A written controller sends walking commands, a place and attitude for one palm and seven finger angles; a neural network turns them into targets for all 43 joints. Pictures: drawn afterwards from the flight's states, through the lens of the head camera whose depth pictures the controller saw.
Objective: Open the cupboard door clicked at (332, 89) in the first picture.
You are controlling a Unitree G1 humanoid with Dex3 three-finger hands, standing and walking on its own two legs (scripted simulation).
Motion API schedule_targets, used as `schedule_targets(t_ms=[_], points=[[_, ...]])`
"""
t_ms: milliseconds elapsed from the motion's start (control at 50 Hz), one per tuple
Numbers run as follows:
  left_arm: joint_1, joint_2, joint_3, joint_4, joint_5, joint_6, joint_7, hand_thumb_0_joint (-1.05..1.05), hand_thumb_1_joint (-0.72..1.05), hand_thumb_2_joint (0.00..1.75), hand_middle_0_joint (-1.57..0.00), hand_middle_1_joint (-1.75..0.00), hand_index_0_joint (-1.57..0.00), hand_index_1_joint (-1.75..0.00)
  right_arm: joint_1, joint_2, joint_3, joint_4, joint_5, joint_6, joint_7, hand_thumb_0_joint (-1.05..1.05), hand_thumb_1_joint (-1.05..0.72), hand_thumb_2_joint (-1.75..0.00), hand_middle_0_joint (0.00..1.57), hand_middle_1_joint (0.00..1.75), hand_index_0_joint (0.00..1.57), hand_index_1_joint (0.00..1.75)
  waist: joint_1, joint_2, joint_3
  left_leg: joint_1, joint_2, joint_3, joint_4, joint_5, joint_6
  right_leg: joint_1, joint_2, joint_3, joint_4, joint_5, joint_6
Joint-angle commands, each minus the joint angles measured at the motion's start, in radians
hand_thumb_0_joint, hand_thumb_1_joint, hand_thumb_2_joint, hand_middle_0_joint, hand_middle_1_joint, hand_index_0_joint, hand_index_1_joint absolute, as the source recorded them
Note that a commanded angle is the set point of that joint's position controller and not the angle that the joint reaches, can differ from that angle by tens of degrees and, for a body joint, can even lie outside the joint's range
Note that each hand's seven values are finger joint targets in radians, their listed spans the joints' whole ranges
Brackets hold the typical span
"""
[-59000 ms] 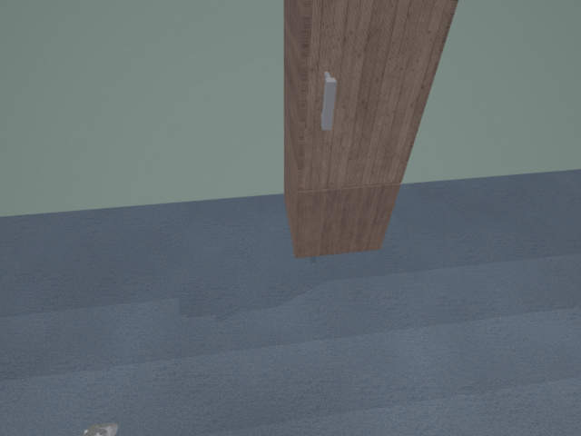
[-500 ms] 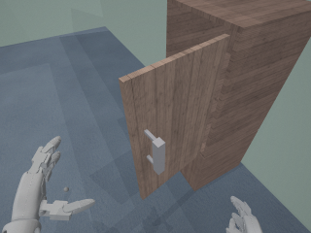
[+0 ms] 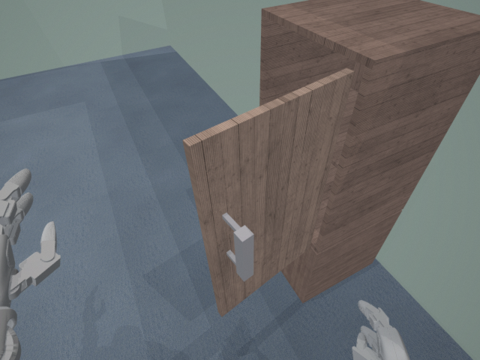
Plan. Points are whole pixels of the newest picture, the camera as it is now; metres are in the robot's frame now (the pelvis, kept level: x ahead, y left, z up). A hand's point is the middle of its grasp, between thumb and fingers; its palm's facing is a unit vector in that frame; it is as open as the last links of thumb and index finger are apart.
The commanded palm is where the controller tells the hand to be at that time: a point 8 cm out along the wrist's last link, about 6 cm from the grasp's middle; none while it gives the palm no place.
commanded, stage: draw the hand back to the body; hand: left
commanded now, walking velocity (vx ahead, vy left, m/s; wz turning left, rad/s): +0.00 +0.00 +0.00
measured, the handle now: (236, 246) +0.32 +0.06 +0.00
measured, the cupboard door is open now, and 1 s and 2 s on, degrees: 100 100 100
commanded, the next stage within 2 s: step back with the hand held close in 0.30 s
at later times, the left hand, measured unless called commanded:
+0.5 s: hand (63, 255) +0.19 +0.25 +0.16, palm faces +0.46 -0.79 -0.41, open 7.4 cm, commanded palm +0.13 +0.29 +0.18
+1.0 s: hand (16, 304) +0.13 +0.28 +0.16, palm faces +0.45 -0.75 -0.49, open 7.4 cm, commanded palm +0.07 +0.31 +0.18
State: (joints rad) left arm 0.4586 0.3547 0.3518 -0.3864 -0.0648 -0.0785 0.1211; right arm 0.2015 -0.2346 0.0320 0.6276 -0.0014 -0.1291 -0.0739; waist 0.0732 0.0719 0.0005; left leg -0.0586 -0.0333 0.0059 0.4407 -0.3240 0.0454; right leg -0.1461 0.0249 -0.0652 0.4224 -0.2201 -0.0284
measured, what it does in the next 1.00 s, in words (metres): shifts its weight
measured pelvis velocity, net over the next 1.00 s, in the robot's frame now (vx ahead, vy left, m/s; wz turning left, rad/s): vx -0.07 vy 0.01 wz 0.00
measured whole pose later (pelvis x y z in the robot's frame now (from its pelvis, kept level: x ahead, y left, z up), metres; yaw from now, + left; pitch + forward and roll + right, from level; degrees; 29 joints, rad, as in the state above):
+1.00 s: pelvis -0.07 +0.01 -0.01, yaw +0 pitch -1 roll +0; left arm 0.54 0.39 0.41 -0.49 0.01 -0.17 0.17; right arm 0.24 -0.22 -0.01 0.55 -0.04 -0.03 -0.09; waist 0.00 -0.01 0.01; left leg -0.29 -0.07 0.03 0.56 -0.27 0.08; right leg -0.35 0.01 0.01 0.62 -0.22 0.00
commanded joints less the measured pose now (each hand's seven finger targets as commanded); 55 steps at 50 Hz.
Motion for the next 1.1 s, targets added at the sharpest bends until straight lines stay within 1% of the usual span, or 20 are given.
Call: schedule_targets(t_ms=[0,80,160,340,380,400,420,440,460,520,580,640,680,760,800,880,960,1020,1040,1080], points=[[-0.065,0.133,0.068,-0.149,0.001,-0.057,-0.001,0.0,0.9,0.9,-0.2,-0.3,-0.2,-0.3,-0.116,-0.101,-0.042,-0.152,0.007,-0.046,0.003,0.0,-0.9,-0.9,0.2,0.3,0.2,0.3,-0.012,-0.009,-0.018,-0.102,0.061,-0.032,-0.084,0.351,-0.042,0.098,-0.035,0.05,-0.053,0.197,0.0],[-0.079,0.176,0.104,-0.168,0.003,-0.066,0.003,0.0,0.9,0.9,-0.2,-0.3,-0.2,-0.3,-0.13,-0.104,-0.046,-0.155,0.004,-0.042,0.001,0.0,-0.9,-0.9,0.2,0.3,0.2,0.3,-0.001,-0.031,-0.052,-0.097,0.056,-0.03,-0.094,0.305,-0.031,0.128,-0.033,0.057,-0.065,0.181,-0.001],[-0.102,0.195,0.116,-0.224,0.008,-0.076,0.007,0.0,0.9,0.9,-0.2,-0.3,-0.2,-0.3,-0.134,-0.094,-0.044,-0.154,0.001,-0.051,-0.003,0.0,-0.9,-0.9,0.2,0.3,0.2,0.3,-0.001,0.02,-0.089,-0.079,0.048,-0.023,-0.09,0.32,-0.029,0.147,-0.036,0.069,-0.068,0.208,-0.002],[-0.079,0.165,0.099,-0.148,0.003,-0.073,0.0,0.0,0.9,0.9,-0.2,-0.3,-0.2,-0.3,-0.135,-0.091,-0.046,-0.135,0.003,-0.054,-0.002,0.0,-0.9,-0.9,0.2,0.3,0.2,0.3,-0.006,-0.039,-0.014,-0.086,0.05,-0.017,-0.096,0.294,-0.022,0.117,-0.033,0.071,-0.095,0.187,0.003],[-0.08,0.165,0.098,-0.145,0.004,-0.075,-0.002,0.0,0.9,0.9,-0.2,-0.3,-0.2,-0.3,-0.14,-0.094,-0.048,-0.136,0.003,-0.052,0.0,0.0,-0.9,-0.9,0.2,0.3,0.2,0.3,-0.004,-0.022,-0.021,-0.083,0.049,-0.015,-0.097,0.286,-0.021,0.121,-0.033,0.073,-0.1,0.175,0.002],[-0.192,0.184,0.093,-0.231,0.006,-0.088,0.0,0.0,0.9,0.9,-0.2,-0.3,-0.2,-0.3,-0.151,-0.095,-0.045,-0.142,0.003,-0.057,0.001,0.0,-0.9,-0.9,0.2,0.3,0.2,0.3,-0.011,0.0,-0.053,-0.07,0.047,-0.02,-0.102,0.275,-0.021,0.129,-0.037,0.075,-0.098,0.166,0.003],[-0.267,0.316,0.234,-0.249,0.018,-0.133,0.015,0.0,0.9,0.9,-0.2,-0.3,-0.2,-0.3,-0.117,-0.115,-0.047,-0.176,0.017,-0.042,-0.004,0.0,-0.9,-0.9,0.2,0.3,0.2,0.3,-0.058,-0.033,0.031,-0.149,0.064,-0.045,-0.068,0.173,-0.006,0.026,-0.082,0.191,-0.147,0.185,0.0],[-0.143,0.228,0.176,-0.153,0.02,-0.138,0.006,0.0,0.9,0.9,-0.2,-0.3,-0.2,-0.3,-0.107,-0.108,-0.053,-0.157,0.006,-0.026,-0.005,0.0,-0.9,-0.9,0.2,0.3,0.2,0.3,-0.062,-0.088,0.002,-0.137,0.058,-0.055,-0.038,0.153,-0.004,0.021,-0.11,0.202,-0.158,0.173,-0.007],[-0.083,0.205,0.152,-0.139,0.024,-0.132,0.002,0.0,0.9,0.9,-0.2,-0.3,-0.2,-0.3,-0.115,-0.114,-0.059,-0.162,0.004,-0.015,0.0,0.0,-0.9,-0.9,0.2,0.3,0.2,0.3,-0.063,-0.099,-0.005,-0.117,0.056,-0.052,-0.021,0.165,-0.003,0.002,-0.118,0.214,-0.168,0.179,-0.008],[-0.021,0.194,0.141,-0.179,0.028,-0.149,0.003,0.0,0.9,0.9,-0.2,-0.3,-0.2,-0.3,-0.114,-0.124,-0.064,-0.174,0.001,0.007,0.003,0.0,-0.9,-0.9,0.2,0.3,0.2,0.3,-0.066,-0.023,-0.08,-0.137,0.067,-0.053,-0.031,0.24,-0.016,0.046,-0.13,0.186,-0.105,0.293,-0.018],[0.052,0.206,0.163,-0.193,0.025,-0.148,0.012,0.0,0.9,0.9,-0.2,-0.3,-0.2,-0.3,-0.122,-0.12,-0.073,-0.185,0.003,0.028,-0.002,0.0,-0.9,-0.9,0.2,0.3,0.2,0.3,-0.063,-0.024,-0.157,-0.15,0.081,-0.054,-0.033,0.348,-0.022,0.1,-0.125,0.154,-0.041,0.427,-0.01],[0.073,0.234,0.192,-0.236,0.023,-0.146,0.02,0.0,0.9,0.9,-0.2,-0.3,-0.2,-0.3,-0.116,-0.117,-0.083,-0.206,0.01,0.05,-0.004,0.0,-0.9,-0.9,0.2,0.3,0.2,0.3,-0.066,-0.084,-0.192,-0.185,0.088,-0.058,-0.014,0.372,-0.028,0.113,-0.129,0.157,-0.005,0.47,-0.009],[0.077,0.256,0.211,-0.268,0.023,-0.15,0.027,0.0,0.9,0.9,-0.2,-0.3,-0.2,-0.3,-0.12,-0.119,-0.086,-0.211,0.011,0.057,-0.008,0.0,-0.9,-0.9,0.2,0.3,0.2,0.3,-0.065,-0.05,-0.191,-0.213,0.086,-0.07,-0.007,0.37,-0.032,0.105,-0.137,0.162,0.012,0.47,-0.02],[0.104,0.247,0.213,-0.275,0.026,-0.151,0.036,0.0,0.9,0.9,-0.2,-0.3,-0.2,-0.3,-0.115,-0.117,-0.091,-0.226,0.011,0.066,-0.014,0.0,-0.9,-0.9,0.2,0.3,0.2,0.3,-0.067,-0.048,-0.159,-0.26,0.106,-0.089,-0.031,0.328,-0.022,0.064,-0.112,0.154,0.046,0.384,-0.004],[0.092,0.242,0.205,-0.307,0.034,-0.154,0.038,0.0,0.9,0.9,-0.2,-0.3,-0.2,-0.3,-0.114,-0.124,-0.089,-0.234,0.006,0.062,-0.016,0.0,-0.9,-0.9,0.2,0.3,0.2,0.3,-0.063,0.016,-0.135,-0.326,0.123,-0.117,-0.063,0.278,-0.016,0.075,-0.092,0.142,0.081,0.319,0.002],[0.075,0.218,0.198,-0.305,0.059,-0.154,0.05,0.0,0.9,0.9,-0.2,-0.3,-0.2,-0.3,-0.103,-0.14,-0.093,-0.241,-0.015,0.055,-0.025,0.0,-0.9,-0.9,0.2,0.3,0.2,0.3,-0.058,0.07,-0.072,-0.531,0.183,-0.177,-0.159,0.072,0.023,0.139,-0.033,0.113,0.202,0.171,0.024],[0.004,0.177,0.173,-0.298,0.097,-0.156,0.076,0.0,0.9,0.9,-0.2,-0.3,-0.2,-0.3,-0.064,-0.136,-0.104,-0.23,-0.05,0.033,-0.033,0.0,-0.9,-0.9,0.2,0.3,0.2,0.3,-0.082,0.102,0.003,-0.678,0.26,-0.242,-0.235,-0.171,0.07,0.122,0.009,0.099,0.373,-0.056,0.031],[0.01,0.171,0.168,-0.276,0.095,-0.166,0.08,0.0,0.9,0.9,-0.2,-0.3,-0.2,-0.3,-0.049,-0.123,-0.102,-0.214,-0.05,0.015,-0.028,0.0,-0.9,-0.9,0.2,0.3,0.2,0.3,-0.09,0.023,0.004,-0.598,0.234,-0.241,-0.156,-0.125,0.076,0.069,-0.005,0.113,0.256,-0.074,0.02],[0.01,0.177,0.168,-0.275,0.088,-0.168,0.078,0.0,0.9,0.9,-0.2,-0.3,-0.2,-0.3,-0.05,-0.122,-0.1,-0.207,-0.045,0.01,-0.027,0.0,-0.9,-0.9,0.2,0.3,0.2,0.3,-0.095,-0.03,-0.006,-0.532,0.21,-0.226,-0.099,-0.064,0.062,0.037,-0.022,0.133,0.165,0.0,0.013],[-0.006,0.207,0.177,-0.286,0.063,-0.175,0.076,0.0,0.9,0.9,-0.2,-0.3,-0.2,-0.3,-0.054,-0.11,-0.099,-0.191,-0.028,0.014,-0.022,0.0,-0.9,-0.9,0.2,0.3,0.2,0.3,-0.113,-0.128,-0.091,-0.321,0.11,-0.112,0.096,0.162,-0.006,-0.074,-0.157,0.284,0.038,0.35,-0.043]])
